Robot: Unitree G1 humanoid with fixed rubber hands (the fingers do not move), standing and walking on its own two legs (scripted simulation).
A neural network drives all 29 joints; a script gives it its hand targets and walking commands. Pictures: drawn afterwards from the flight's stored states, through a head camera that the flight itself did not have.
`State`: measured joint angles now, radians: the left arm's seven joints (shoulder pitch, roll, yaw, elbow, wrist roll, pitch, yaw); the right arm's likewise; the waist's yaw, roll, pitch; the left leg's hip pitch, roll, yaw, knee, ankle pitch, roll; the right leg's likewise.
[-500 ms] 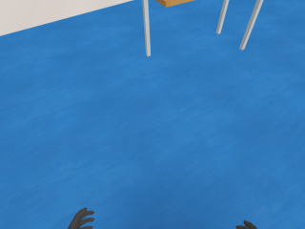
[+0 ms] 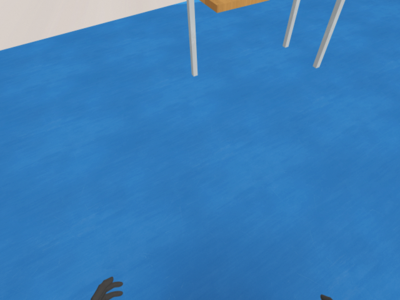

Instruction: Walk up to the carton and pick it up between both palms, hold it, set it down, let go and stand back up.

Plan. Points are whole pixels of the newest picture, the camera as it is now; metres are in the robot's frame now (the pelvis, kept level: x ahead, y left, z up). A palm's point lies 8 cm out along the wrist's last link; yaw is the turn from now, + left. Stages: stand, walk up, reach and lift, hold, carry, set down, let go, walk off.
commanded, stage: stand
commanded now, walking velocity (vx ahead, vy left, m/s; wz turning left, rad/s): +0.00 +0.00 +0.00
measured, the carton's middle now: out of the picture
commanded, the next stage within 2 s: walk up in 0.28 s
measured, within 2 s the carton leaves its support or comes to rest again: neither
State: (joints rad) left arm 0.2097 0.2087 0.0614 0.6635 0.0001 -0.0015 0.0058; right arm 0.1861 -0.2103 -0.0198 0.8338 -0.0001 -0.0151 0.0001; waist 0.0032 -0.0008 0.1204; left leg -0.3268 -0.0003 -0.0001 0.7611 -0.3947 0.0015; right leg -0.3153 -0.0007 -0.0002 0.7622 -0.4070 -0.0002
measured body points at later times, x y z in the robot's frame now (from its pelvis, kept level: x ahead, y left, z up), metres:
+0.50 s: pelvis -0.02 +0.00 +0.00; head +0.00 +0.00 +0.45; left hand +0.11 +0.25 -0.12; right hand +0.08 -0.24 -0.14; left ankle +0.01 +0.12 -0.71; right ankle +0.00 -0.12 -0.71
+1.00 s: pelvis +0.07 -0.11 +0.01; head +0.08 -0.12 +0.46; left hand +0.15 +0.21 -0.07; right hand +0.14 -0.41 -0.12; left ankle +0.08 +0.06 -0.63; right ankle +0.06 -0.14 -0.71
